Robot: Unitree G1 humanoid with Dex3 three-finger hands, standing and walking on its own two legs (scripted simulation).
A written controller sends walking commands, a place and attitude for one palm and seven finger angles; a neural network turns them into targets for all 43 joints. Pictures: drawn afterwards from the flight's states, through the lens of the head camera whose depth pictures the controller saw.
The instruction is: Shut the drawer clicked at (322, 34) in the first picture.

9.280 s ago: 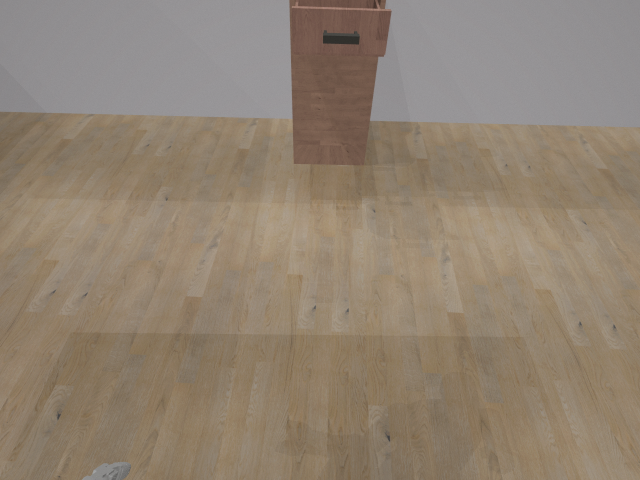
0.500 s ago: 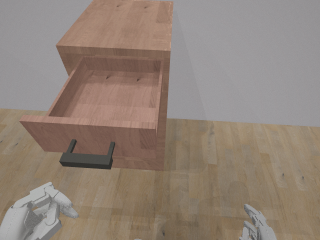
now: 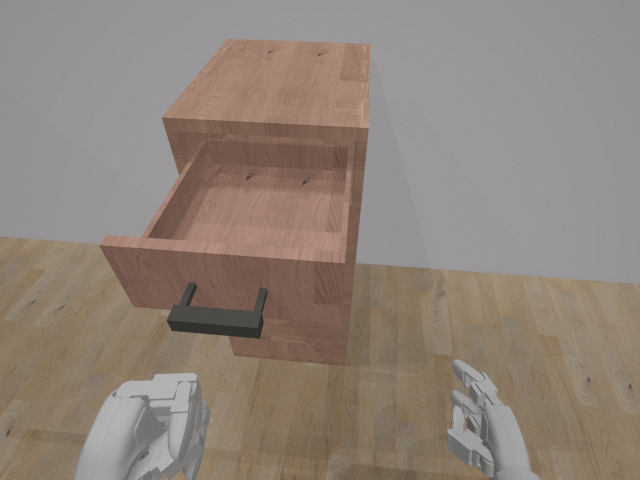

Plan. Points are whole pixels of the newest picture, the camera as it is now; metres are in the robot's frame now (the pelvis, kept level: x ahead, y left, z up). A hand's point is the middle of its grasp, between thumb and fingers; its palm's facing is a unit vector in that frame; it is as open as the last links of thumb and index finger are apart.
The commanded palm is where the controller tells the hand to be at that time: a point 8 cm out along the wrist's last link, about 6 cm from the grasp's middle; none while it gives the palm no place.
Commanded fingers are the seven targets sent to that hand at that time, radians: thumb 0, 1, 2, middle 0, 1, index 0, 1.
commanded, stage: raise the hand and make a fist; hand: left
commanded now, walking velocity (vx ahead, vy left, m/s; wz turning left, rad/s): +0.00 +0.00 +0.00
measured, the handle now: (221, 307) +0.33 +0.17 +0.04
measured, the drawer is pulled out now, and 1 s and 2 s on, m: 0.30 0.30 0.30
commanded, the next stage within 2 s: bring the fist close to the handle in 0.46 s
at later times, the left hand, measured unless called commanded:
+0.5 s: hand (196, 416) +0.15 +0.13 +0.14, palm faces +0.06 -0.99 -0.09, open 3.3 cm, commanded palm +0.10 +0.18 +0.14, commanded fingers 0.00 0.90 0.90 -1.40 -1.60 -1.40 -1.60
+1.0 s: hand (220, 410) +0.17 +0.12 +0.09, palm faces +0.00 -1.00 -0.07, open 3.3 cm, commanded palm +0.15 +0.18 +0.10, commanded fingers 0.00 0.90 0.90 -1.40 -1.60 -1.40 -1.60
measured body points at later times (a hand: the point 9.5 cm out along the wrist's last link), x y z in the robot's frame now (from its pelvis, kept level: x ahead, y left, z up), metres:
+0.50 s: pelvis +0.01 -0.03 +0.01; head -0.01 -0.04 +0.46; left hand +0.14 +0.18 +0.15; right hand +0.19 -0.25 -0.04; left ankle +0.02 +0.06 -0.69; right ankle -0.01 -0.11 -0.69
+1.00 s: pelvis +0.01 -0.05 +0.01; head +0.03 -0.06 +0.46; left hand +0.17 +0.18 +0.10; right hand +0.20 -0.27 -0.06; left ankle +0.02 +0.06 -0.69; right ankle -0.01 -0.11 -0.69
